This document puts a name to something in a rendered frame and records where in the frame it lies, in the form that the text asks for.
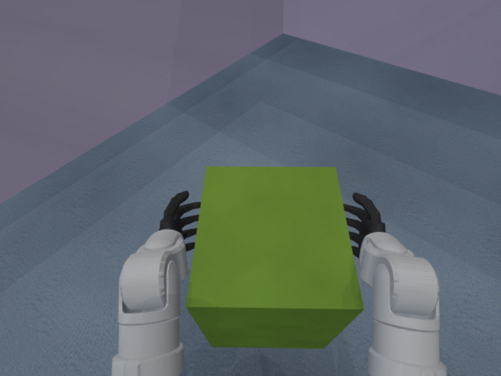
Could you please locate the left robot hand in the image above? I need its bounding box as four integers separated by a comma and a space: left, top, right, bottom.
159, 191, 201, 251

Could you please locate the right robot hand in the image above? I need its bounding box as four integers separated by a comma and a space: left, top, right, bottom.
343, 193, 386, 258

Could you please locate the robot left forearm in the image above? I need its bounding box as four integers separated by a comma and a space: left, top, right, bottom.
111, 230, 189, 376

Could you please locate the robot right forearm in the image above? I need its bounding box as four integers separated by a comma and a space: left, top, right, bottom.
359, 232, 447, 376

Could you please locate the carton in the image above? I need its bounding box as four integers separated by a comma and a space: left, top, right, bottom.
186, 166, 364, 349

